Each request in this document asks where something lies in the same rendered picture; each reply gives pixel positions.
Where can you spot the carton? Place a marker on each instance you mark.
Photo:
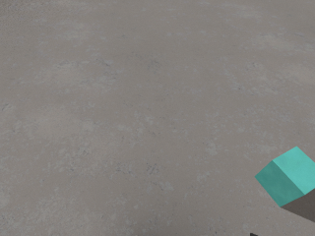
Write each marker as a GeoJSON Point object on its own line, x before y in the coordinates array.
{"type": "Point", "coordinates": [288, 176]}

